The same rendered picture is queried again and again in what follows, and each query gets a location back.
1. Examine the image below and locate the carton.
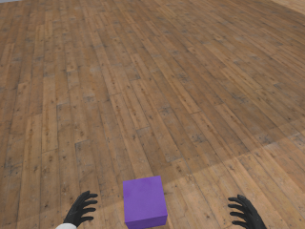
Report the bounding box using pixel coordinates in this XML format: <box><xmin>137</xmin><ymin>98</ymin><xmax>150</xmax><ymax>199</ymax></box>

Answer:
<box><xmin>123</xmin><ymin>176</ymin><xmax>168</xmax><ymax>229</ymax></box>

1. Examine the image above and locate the left robot hand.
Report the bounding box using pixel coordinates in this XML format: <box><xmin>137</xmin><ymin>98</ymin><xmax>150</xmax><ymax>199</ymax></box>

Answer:
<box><xmin>63</xmin><ymin>190</ymin><xmax>98</xmax><ymax>228</ymax></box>

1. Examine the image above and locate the right robot hand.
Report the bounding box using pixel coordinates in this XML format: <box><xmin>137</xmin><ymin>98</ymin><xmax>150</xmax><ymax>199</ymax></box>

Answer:
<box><xmin>228</xmin><ymin>195</ymin><xmax>267</xmax><ymax>229</ymax></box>

